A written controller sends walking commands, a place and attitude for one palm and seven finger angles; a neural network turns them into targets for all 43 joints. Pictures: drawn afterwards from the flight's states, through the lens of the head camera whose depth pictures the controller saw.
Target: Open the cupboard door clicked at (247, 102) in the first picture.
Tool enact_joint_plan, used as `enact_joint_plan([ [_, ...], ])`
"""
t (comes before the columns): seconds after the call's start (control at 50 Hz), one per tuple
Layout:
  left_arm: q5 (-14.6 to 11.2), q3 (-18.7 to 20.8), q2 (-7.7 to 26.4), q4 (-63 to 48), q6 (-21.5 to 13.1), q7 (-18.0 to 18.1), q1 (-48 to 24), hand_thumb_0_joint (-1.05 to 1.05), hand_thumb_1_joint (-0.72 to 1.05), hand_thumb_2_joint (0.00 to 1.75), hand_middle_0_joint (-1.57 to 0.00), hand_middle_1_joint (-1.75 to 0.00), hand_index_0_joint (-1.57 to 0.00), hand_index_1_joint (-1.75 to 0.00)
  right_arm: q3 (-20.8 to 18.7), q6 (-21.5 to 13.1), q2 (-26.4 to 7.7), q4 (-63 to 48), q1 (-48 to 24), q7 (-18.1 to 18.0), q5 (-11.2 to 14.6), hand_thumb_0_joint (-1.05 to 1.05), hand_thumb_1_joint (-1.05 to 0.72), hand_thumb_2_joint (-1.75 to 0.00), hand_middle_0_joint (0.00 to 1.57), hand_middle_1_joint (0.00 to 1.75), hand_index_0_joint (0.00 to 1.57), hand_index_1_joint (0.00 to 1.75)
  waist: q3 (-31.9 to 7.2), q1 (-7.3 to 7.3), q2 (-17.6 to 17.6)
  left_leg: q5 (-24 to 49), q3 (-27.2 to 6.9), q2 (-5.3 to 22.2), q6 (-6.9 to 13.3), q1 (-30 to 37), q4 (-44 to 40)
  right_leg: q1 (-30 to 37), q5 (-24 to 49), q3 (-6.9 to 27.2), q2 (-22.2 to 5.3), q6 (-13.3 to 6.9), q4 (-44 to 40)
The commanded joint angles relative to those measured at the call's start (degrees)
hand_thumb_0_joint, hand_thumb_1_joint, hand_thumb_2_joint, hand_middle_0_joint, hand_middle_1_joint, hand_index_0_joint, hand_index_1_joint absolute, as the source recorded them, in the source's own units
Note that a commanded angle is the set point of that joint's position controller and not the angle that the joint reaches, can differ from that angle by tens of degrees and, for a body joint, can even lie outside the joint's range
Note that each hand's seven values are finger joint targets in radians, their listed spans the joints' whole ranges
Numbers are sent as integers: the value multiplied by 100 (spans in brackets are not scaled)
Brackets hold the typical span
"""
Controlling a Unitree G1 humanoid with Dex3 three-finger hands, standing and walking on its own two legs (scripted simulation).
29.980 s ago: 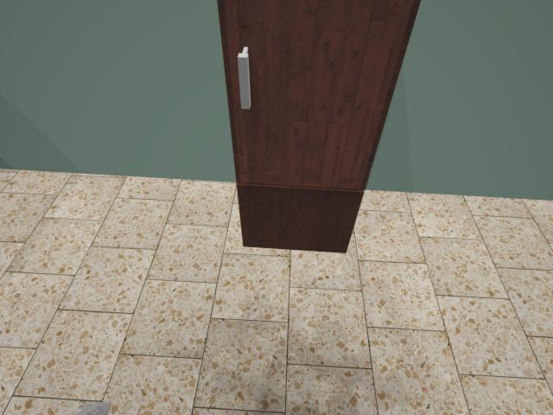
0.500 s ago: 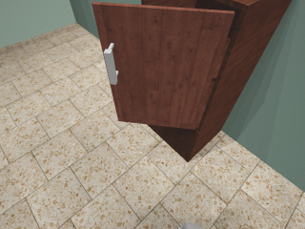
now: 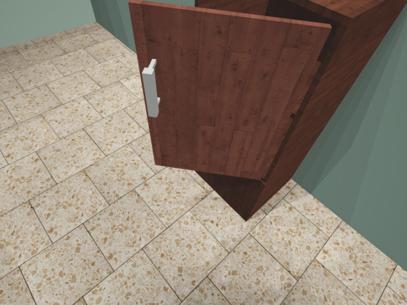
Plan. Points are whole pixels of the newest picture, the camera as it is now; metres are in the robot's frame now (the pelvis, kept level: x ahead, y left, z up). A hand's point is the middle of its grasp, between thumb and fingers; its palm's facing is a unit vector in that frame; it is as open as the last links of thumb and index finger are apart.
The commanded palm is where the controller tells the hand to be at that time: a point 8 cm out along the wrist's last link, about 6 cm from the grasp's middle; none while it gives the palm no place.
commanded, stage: come to a stop and stand still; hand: left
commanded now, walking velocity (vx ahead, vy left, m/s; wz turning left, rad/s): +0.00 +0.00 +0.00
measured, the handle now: (153, 88) +0.60 +0.17 +0.06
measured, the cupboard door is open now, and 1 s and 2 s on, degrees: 40 40 40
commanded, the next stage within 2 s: look again from close up in 1.70 s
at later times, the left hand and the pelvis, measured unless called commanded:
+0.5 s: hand out of the picture +0.02 +0.19 -0.15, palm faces +0.02 -0.94 -0.33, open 7.4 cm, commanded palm none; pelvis -0.05 -0.04 +0.00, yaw +1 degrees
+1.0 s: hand out of the picture -0.06 +0.17 -0.17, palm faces +0.00 -0.97 -0.26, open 7.4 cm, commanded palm none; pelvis -0.09 -0.04 +0.00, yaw +1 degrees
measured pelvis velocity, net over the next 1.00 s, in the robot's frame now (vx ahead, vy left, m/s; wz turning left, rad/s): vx -0.09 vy -0.04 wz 0.02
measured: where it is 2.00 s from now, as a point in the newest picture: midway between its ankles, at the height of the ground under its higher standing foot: outside the picture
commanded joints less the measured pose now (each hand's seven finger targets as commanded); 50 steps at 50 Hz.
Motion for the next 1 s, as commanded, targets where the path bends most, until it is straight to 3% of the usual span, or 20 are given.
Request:
enact_joint_plan([
  [0.0,25,31,231,-180,-102,-24,214,0,90,90,-20,-30,-20,-30,-126,-97,-802,-139,337,-52,33,0,-90,-90,20,30,20,30,-427,40,918,4474,-992,1564,539,718,-764,-80,0,92,-140,61,-194],
  [0.06,16,-24,248,-128,-137,-37,304,0,90,90,-20,-30,-20,-30,-165,-105,-960,-22,431,-29,49,0,-90,-90,20,30,20,30,-641,-40,834,4528,-1024,1508,459,1150,-642,257,259,-129,-118,74,-1282],
  [0.1,18,-32,315,20,-211,-27,590,0,90,90,-20,-30,-20,-30,-165,-110,-919,37,413,-6,91,0,-90,-90,20,30,20,30,-702,36,759,4224,-937,1313,246,1070,-389,805,1116,-135,-122,29,-2319],
  [0.12,17,-33,398,121,-267,-15,817,0,90,90,-20,-30,-20,-30,-144,-123,-889,35,352,6,112,0,-90,-90,20,30,20,30,-751,83,528,3675,-836,1090,11,868,-246,1178,2176,73,-236,-38,-2775],
  [0.14,25,-44,543,175,-307,12,844,0,90,90,-20,-30,-20,-30,-131,-114,-788,16,320,28,145,0,-90,-90,20,30,20,30,-643,-10,131,2577,-688,830,-235,495,-271,1326,3003,468,-574,-187,-2737],
  [0.16,8,-88,631,169,-315,0,699,0,90,90,-20,-30,-20,-30,-112,-84,-763,10,265,65,153,0,-90,-90,20,30,20,30,-363,-87,141,1468,-647,693,-351,342,-530,1019,2789,550,-835,-287,-2753],
  [0.18,19,-109,603,182,-317,-7,655,0,90,90,-20,-30,-20,-30,-85,-70,-720,42,270,87,114,0,-90,-90,20,30,20,30,-190,-89,-1,1580,-649,612,-357,351,-613,888,2873,532,-728,-289,-2623],
  [0.2,115,-84,1865,-393,-364,25,430,0,90,90,-20,-30,-20,-30,-177,-171,-2017,-698,-23,149,31,0,-90,-90,20,30,20,30,292,-155,355,2886,-1060,684,-414,212,-928,581,1907,101,-211,-203,-1984],
  [0.22,98,84,1332,-602,-386,47,669,0,90,90,-20,-30,-20,-30,-398,-347,-2093,-826,-26,83,-13,0,-90,-90,20,30,20,30,-682,32,472,4390,-1249,1143,-210,741,-264,390,1400,-22,-157,-176,-1422],
  [0.24,74,11,1178,-630,-406,50,770,0,90,90,-20,-30,-20,-30,-384,-392,-1899,-842,129,40,7,0,-90,-90,20,30,20,30,-1272,-21,503,5530,-1270,1295,-16,1356,-59,175,1198,-20,-120,-211,-1290],
  [0.26,48,14,1063,-692,-428,40,865,0,90,90,-20,-30,-20,-30,-390,-370,-1822,-880,145,21,9,0,-90,-90,20,30,20,30,-1422,-3,349,5425,-1210,1351,220,1542,94,134,1115,12,-128,-243,-1515],
  [0.3,58,56,1173,-704,-451,4,1060,0,90,90,-20,-30,-20,-30,-348,-296,-1705,-1030,-152,56,30,0,-90,-90,20,30,20,30,-1117,153,-113,3690,-937,1003,144,674,406,779,2571,222,-281,-320,-2212],
  [0.32,81,103,1373,-737,-471,10,1011,0,90,90,-20,-30,-20,-30,-367,-257,-1637,-1125,-290,82,51,0,-90,-90,20,30,20,30,-781,105,-415,2512,-725,694,-1,29,469,957,3502,610,-560,-417,-2239],
  [0.34,84,120,1502,-792,-489,7,879,0,90,90,-20,-30,-20,-30,-355,-225,-1574,-1158,-339,105,53,0,-90,-90,20,30,20,30,-629,30,-500,1693,-578,511,-91,-302,413,1074,4053,744,-755,-501,-2181],
  [0.36,74,120,1567,-837,-511,5,812,0,90,90,-20,-30,-20,-30,-340,-202,-1524,-1144,-355,126,47,0,-90,-90,20,30,20,30,-656,6,-572,1162,-521,424,-129,-407,345,1176,4175,865,-845,-565,-2180],
  [0.4,60,121,1670,-886,-545,-7,659,0,90,90,-20,-30,-20,-30,-305,-188,-1510,-1087,-383,169,39,0,-90,-90,20,30,20,30,-758,-8,-332,845,-514,387,-146,-336,190,1266,3832,930,-891,-604,-2305],
  [0.46,44,83,1826,-868,-523,-48,331,0,90,90,-20,-30,-20,-30,-281,-174,-1689,-995,-535,200,30,0,-90,-90,20,30,20,30,-461,-48,-59,918,-624,534,-175,-93,-94,802,2511,808,-745,-473,-2637],
  [0.58,51,-16,1887,-691,-474,-123,60,0,90,90,-20,-30,-20,-30,-175,-164,-1933,-831,-629,260,21,0,-90,-90,20,30,20,30,20,-38,88,364,-769,621,-213,-119,-560,358,469,829,-592,-335,-3302],
  [0.78,47,-83,1827,-414,-449,-148,176,0,90,90,-20,-30,-20,-30,-72,-181,-1921,-471,-335,284,32,0,-90,-90,20,30,20,30,-1,-8,55,119,-810,630,-274,-234,-813,417,10,826,-626,-267,-3574],
  [0.98,40,-148,1399,-56,-419,-96,688,0,90,90,-20,-30,-20,-30,-39,-194,-1593,3,109,242,74,0,-90,-90,20,30,20,30,28,31,123,-41,-927,732,-278,-415,-1064,648,425,622,-538,-215,-3425],
])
